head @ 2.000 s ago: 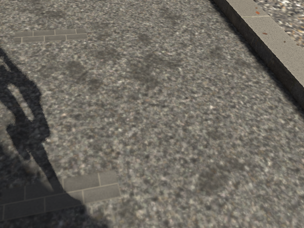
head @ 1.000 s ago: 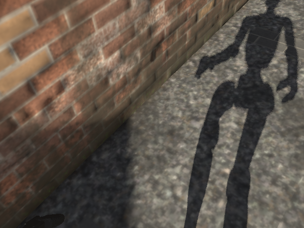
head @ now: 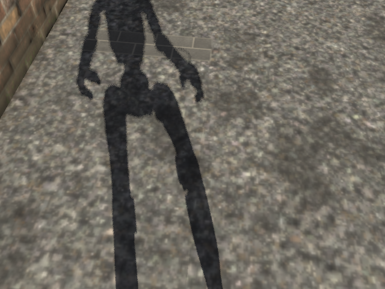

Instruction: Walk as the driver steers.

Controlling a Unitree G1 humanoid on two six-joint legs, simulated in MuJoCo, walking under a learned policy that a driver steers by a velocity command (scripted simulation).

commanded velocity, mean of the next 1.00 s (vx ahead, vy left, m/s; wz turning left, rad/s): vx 0.15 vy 0.00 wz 0.34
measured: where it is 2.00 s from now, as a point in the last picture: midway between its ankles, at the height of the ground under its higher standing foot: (79, 203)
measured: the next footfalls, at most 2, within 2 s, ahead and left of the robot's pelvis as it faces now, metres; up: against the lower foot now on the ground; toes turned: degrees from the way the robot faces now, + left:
right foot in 0.12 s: +0.07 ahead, -0.16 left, +0.00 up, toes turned -10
left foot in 0.68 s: +0.06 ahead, +0.07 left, +0.00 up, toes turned +14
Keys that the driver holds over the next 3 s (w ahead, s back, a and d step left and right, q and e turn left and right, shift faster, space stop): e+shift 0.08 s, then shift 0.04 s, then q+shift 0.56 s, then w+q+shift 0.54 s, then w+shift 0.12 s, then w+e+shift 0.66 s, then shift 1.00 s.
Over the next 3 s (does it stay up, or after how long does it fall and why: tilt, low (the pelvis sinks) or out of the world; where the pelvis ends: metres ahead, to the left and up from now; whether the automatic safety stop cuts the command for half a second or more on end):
stays up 1.21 0.46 -0.01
